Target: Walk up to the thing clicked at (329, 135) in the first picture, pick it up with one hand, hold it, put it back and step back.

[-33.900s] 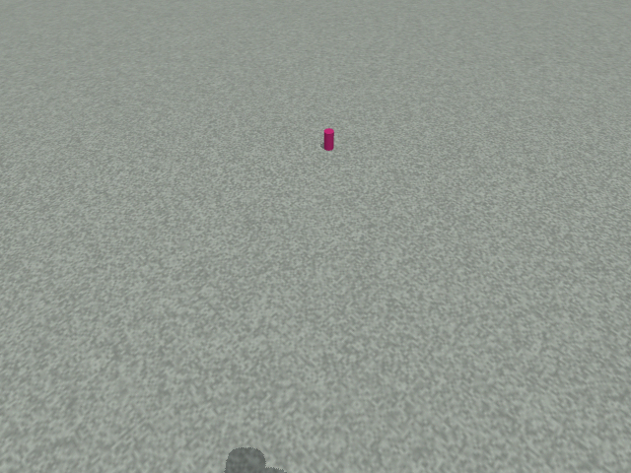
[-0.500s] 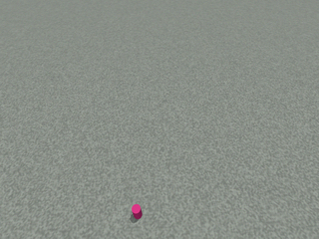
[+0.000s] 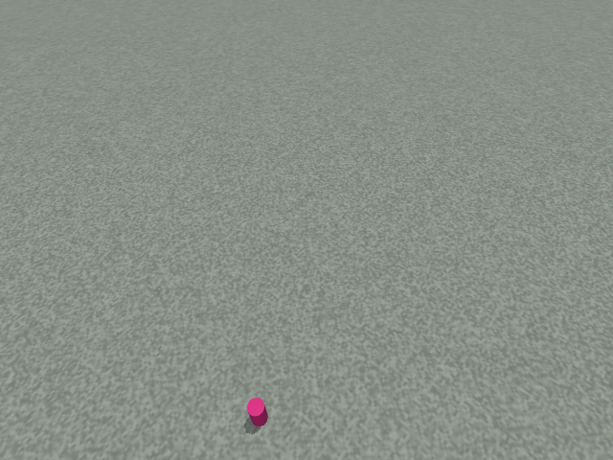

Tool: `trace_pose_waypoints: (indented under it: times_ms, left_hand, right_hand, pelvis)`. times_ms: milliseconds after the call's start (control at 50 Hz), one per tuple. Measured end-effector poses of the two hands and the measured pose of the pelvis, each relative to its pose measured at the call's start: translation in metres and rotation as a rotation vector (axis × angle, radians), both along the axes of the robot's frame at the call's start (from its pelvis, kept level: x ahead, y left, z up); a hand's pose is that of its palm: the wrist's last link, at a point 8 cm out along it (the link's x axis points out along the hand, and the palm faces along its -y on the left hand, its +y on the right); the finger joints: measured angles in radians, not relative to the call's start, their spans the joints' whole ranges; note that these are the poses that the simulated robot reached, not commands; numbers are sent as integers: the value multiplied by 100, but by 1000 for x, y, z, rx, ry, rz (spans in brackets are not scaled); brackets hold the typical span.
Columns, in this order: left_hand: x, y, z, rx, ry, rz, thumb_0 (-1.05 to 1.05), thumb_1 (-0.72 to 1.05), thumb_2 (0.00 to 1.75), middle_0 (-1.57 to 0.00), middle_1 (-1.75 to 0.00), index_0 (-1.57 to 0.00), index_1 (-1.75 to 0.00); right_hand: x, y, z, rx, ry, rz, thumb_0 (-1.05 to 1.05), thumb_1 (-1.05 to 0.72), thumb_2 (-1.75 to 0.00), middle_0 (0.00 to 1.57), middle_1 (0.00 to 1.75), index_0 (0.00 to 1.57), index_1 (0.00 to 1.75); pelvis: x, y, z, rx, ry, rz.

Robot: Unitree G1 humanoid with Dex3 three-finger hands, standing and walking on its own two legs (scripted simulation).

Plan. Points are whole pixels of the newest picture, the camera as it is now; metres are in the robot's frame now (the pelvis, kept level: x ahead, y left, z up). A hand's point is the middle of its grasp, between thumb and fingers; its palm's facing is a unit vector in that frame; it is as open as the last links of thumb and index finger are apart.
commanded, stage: stand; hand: left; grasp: from above
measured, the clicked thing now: (257, 412) +0.40 +0.19 -0.73
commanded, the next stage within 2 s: step back in 0.76 s
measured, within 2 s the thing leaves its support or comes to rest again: neither
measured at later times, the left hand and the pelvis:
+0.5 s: hand out of the picture +0.07 +0.24 -0.16, palm faces +0.00 -0.94 -0.33, open 7.4 cm; pelvis +0.00 +0.00 +0.00, yaw +0 degrees
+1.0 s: hand out of the picture +0.09 +0.28 -0.17, palm faces -0.02 -0.93 -0.37, open 7.4 cm; pelvis -0.03 +0.02 -0.02, yaw +0 degrees
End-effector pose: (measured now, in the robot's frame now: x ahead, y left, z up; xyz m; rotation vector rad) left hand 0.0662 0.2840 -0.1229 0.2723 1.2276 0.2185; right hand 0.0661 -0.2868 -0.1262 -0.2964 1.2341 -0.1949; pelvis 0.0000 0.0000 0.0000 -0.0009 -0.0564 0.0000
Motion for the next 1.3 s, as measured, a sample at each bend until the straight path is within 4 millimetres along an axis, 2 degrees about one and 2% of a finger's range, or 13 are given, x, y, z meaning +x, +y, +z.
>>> trace_pose_waypoints:
  times_ms: [760,900,1000,1060,1120,1200,1300]
  left_hand:
    - [3,2,3,12,11,-26,0,90,90,-20,-30,-21,-30]
    - [5,19,0,37,-8,-16,0,90,90,-20,-30,-21,-30]
    - [13,41,-6,57,-36,-56,0,90,90,-20,-30,-21,-30]
    - [23,55,-16,54,-73,-68,0,90,90,-20,-30,-21,-30]
    - [26,60,-17,57,-93,-74,0,90,90,-20,-30,-21,-30]
    - [16,58,-16,44,-81,-103,0,90,90,-20,-30,-21,-30]
    - [-12,53,-16,41,-40,-141,0,90,90,-20,-30,-21,-30]
  right_hand:
    - [1,-9,2,-2,15,2,1,-91,-90,20,30,20,30]
    - [1,-19,-1,-28,1,-8,0,-91,-90,20,30,20,30]
    - [-13,-18,3,-73,6,-10,0,-91,-90,20,30,20,30]
    - [-29,-12,3,-108,18,-3,0,-91,-90,20,30,20,30]
    - [-48,-2,7,-112,44,5,0,-91,-90,20,30,20,30]
    - [-66,9,12,-113,39,-8,1,-91,-90,20,30,20,30]
    - [-81,14,9,-97,-23,-27,1,-91,-90,20,30,20,30]
  pelvis:
    - [4,-4,1,3,12,-4]
    - [-16,0,-8,-13,24,1]
    - [-30,17,-16,0,27,-2]
    - [-37,29,-25,-5,34,2]
    - [-50,33,-22,-8,27,-2]
    - [-63,37,-16,-15,33,-22]
    - [-83,39,-17,-13,28,-55]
